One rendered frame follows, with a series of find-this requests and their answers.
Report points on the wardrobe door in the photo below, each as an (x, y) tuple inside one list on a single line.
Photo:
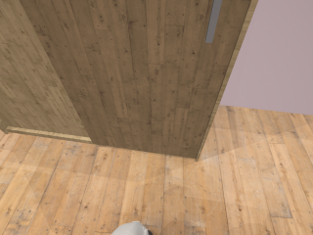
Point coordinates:
[(31, 94), (139, 72)]

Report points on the handle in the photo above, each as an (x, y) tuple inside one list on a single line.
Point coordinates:
[(214, 14)]

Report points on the robot left thigh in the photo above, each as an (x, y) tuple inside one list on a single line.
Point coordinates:
[(131, 228)]

